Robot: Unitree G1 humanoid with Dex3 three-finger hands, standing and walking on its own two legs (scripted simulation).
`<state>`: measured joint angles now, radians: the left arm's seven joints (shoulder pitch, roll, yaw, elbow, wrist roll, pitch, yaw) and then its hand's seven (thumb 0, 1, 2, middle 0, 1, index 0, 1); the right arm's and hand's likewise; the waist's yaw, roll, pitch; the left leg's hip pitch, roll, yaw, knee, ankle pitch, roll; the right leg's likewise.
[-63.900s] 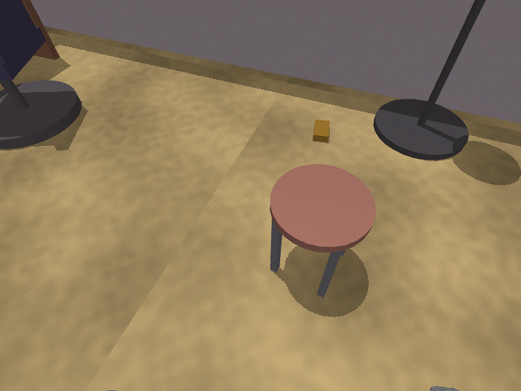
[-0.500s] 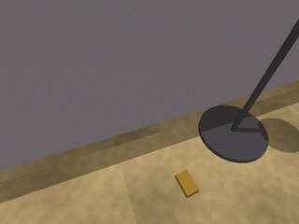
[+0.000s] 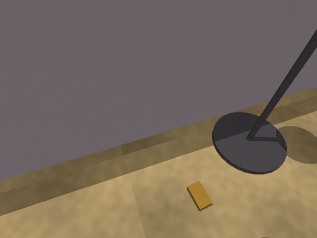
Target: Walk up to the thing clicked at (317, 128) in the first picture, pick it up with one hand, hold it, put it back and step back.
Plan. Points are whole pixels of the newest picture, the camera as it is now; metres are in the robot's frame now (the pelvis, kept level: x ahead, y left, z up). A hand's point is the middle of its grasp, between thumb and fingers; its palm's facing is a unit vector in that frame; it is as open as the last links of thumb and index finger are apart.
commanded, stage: stand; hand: right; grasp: from above
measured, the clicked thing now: (199, 195) +0.44 -0.25 -0.76
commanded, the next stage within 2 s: step back in 0.10 s
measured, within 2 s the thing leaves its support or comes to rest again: neither
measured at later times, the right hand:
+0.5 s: hand out of the picture +0.08 -0.32 -0.18, palm faces -0.03 +0.93 -0.36, open 7.4 cm
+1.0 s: hand out of the picture -0.03 -0.31 -0.15, palm faces -0.07 +0.92 -0.40, open 7.4 cm
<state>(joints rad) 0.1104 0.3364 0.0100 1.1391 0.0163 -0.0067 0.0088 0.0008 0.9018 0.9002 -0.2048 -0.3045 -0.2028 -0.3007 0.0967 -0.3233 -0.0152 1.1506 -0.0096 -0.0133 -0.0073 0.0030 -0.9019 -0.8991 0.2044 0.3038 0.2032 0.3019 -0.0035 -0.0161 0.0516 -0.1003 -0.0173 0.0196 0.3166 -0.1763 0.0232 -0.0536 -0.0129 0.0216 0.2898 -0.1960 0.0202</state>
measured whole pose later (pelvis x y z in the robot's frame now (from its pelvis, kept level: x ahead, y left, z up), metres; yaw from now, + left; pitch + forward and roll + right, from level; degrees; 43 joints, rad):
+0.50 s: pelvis -0.07 -0.06 -0.02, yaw +1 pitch -1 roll +0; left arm 0.14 0.36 0.05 0.99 0.04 0.03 0.00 0.00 0.90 0.90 -0.20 -0.30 -0.20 -0.30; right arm 0.01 -0.40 -0.07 0.91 -0.01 0.06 -0.03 0.00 -0.90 -0.90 0.20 0.30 0.20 0.30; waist 0.01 0.06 0.21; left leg -0.43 -0.04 -0.13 0.82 -0.47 0.01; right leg -0.22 0.04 0.02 0.59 -0.35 -0.04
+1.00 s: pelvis -0.15 -0.06 -0.02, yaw +5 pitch -3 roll -1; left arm 0.11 0.37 0.04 0.89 0.00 0.05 0.01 0.00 0.90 0.90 -0.21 -0.30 -0.20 -0.30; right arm 0.16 -0.35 -0.07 0.85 -0.02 0.04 0.00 0.00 -0.90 -0.90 0.21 0.30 0.21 0.30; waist -0.02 -0.01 0.16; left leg -0.25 -0.02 -0.07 0.58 -0.29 0.03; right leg -0.41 0.11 0.09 1.04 -0.53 -0.01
